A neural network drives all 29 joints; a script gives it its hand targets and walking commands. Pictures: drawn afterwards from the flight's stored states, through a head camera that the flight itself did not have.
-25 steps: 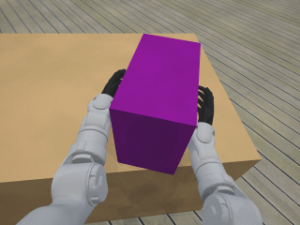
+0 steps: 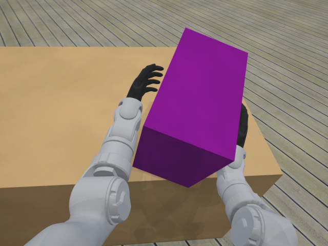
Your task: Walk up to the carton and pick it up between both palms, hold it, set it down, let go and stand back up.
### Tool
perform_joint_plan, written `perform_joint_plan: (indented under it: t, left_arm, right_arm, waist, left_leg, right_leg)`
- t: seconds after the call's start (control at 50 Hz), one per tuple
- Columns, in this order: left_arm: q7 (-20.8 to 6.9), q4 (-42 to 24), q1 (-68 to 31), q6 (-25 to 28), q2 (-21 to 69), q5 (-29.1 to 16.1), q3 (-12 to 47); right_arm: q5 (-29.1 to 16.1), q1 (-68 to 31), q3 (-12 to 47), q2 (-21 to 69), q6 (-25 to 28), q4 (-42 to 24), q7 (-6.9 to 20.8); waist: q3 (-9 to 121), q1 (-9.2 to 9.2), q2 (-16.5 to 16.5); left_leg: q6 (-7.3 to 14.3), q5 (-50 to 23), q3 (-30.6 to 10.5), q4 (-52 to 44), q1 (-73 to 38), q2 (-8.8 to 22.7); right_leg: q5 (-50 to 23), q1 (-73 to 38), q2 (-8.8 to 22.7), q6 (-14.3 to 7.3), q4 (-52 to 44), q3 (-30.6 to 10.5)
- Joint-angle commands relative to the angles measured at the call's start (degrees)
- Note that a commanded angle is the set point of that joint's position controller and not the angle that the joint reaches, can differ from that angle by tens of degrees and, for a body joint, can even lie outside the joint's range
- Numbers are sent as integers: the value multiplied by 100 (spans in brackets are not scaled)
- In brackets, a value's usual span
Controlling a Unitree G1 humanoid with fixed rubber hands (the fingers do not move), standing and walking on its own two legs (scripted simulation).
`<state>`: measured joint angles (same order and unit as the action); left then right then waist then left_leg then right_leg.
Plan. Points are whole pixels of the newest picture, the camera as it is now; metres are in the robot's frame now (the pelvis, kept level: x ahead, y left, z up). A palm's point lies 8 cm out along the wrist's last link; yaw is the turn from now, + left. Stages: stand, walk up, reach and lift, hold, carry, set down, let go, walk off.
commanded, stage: reach and lift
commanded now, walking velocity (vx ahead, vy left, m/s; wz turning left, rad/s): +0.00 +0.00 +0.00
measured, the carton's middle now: (187, 112) +0.41 -0.09 +0.11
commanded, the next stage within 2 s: none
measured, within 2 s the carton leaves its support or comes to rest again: neither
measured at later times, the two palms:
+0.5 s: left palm (130, 90) +0.45 +0.05 +0.17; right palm (229, 125) +0.36 -0.18 +0.11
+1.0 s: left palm (119, 83) +0.39 +0.07 +0.23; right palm (239, 106) +0.34 -0.18 +0.19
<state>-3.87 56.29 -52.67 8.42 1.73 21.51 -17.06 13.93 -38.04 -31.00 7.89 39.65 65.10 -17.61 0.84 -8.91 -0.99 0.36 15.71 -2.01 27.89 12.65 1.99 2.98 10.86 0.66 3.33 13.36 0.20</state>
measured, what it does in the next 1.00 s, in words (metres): stands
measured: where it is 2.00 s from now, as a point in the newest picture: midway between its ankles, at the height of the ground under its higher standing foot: outside the picture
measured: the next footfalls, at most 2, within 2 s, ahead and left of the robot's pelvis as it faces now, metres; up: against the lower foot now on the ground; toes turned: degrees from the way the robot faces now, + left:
none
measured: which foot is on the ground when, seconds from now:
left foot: down 0.00-1.00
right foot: down 0.00-1.00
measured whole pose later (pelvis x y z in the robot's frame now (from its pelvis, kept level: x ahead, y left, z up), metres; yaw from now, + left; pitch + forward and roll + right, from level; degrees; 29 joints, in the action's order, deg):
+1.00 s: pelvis -0.01 -0.01 +0.00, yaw -1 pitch -5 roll -2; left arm 5.5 45.4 -54.7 -29.8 -1.8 13.5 -12.8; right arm -11.0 -44.3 -6.9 0.3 -12.6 46.2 -15.5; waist 5.3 -7.7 -1.0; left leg 0.1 14.2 -0.8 25.5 6.1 2.0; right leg 3.2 6.6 0.7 2.9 14.9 -1.0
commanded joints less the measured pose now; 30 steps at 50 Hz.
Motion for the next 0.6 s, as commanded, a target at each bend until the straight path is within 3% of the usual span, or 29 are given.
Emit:
perform_joint_plan:
  t: [0.0, 0.12, 0.22, 0.32, 0.44, 0.5, 0.58]
  left_arm:
    - [-318, 178, -4237, 326, 2831, 538, 928]
    - [-293, 235, -4201, -137, 2890, 220, 1060]
    - [-257, 67, -3965, -380, 3180, -250, 1469]
    - [-186, -390, -3471, -727, 3632, -828, 2079]
    - [-67, -1436, -3400, -1167, 3959, -1486, 2955]
    - [-42, -1816, -3248, -1555, 4017, -1590, 3075]
    - [-141, -1991, -2957, -2246, 3991, -1412, 2879]
  right_arm:
    - [831, -4819, 1930, 2499, -261, -297, 796]
    - [420, -5284, 2390, 2804, -687, -1178, 826]
    - [-239, -5934, 3102, 2986, -872, -2083, 791]
    - [-1035, -6276, 3752, 2861, -1229, -2944, 765]
    - [-1758, -6172, 4556, 2801, -1974, -3724, 718]
    - [-2118, -6118, 4940, 2815, -2530, -4151, 719]
    - [-2470, -6333, 5187, 2722, -3242, -4604, 703]
  waist:
    - [2255, 531, 255]
    - [2695, 629, -55]
    - [3801, 592, -75]
    - [4675, 465, 147]
    - [4921, 242, 367]
    - [4631, 289, 292]
    - [3879, 370, 76]
  left_leg:
    - [-233, -818, 743, -1482, -100, -106]
    - [-116, -799, 803, -1370, -37, -170]
    - [-171, -1901, 667, -883, -332, -245]
    - [-332, -3237, 580, -387, -987, -299]
    - [-458, -4122, 377, -6, -1904, -294]
    - [-427, -4121, 313, -18, -2106, -294]
    - [-314, -3725, 275, -216, -2022, -285]
  right_leg:
    - [-313, -1206, -230, -260, -7, 594]
    - [-599, -1409, -217, -150, 150, 562]
    - [-1819, -1643, -275, -134, 403, 585]
    - [-2667, -1622, -362, -181, 523, 659]
    - [-2675, -1277, -450, -236, 469, 639]
    - [-2570, -1382, -465, -224, 457, 560]
    - [-2323, -1682, -459, -165, 396, 471]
